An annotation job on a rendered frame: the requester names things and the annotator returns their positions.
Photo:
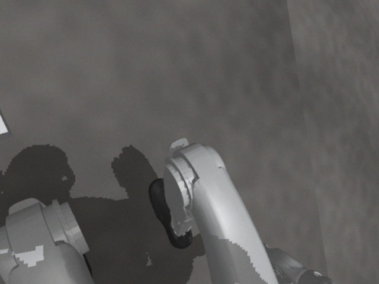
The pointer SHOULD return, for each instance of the left robot foot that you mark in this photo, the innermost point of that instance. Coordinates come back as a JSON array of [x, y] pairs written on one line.
[[87, 263]]

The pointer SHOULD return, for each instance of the carton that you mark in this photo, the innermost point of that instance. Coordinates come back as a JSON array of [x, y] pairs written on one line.
[[5, 132]]

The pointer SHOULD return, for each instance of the right robot hand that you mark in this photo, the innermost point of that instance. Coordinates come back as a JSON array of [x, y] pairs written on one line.
[[288, 268]]

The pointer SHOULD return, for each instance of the right robot arm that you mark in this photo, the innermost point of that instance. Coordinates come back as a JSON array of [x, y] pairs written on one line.
[[314, 277]]

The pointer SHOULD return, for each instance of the right robot foot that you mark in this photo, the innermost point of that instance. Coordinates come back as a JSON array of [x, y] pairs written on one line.
[[162, 211]]

